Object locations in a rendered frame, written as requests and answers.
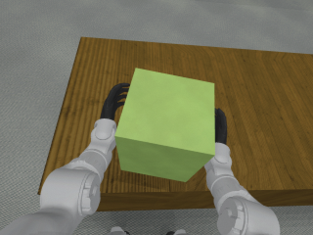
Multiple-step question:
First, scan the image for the pedestal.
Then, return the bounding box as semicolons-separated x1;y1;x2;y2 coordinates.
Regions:
37;36;313;212

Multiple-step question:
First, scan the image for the left robot hand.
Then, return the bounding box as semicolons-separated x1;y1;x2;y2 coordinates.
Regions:
100;82;130;120

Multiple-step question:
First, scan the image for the left robot shin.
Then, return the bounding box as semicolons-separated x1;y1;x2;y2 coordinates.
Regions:
111;226;124;232

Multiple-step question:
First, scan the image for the right robot hand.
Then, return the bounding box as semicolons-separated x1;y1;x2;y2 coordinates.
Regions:
214;108;228;145

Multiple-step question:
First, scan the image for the robot right upper arm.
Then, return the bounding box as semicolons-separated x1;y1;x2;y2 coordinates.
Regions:
216;196;280;235

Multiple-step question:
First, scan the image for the robot right forearm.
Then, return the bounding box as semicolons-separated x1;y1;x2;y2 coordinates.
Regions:
204;142;281;233

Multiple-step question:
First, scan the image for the carton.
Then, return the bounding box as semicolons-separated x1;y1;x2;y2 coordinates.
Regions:
114;68;215;182

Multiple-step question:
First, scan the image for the robot left forearm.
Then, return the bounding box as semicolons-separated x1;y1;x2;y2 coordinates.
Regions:
40;118;117;207

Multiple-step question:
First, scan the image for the robot left upper arm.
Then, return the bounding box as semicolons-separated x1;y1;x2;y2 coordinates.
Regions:
0;168;101;235

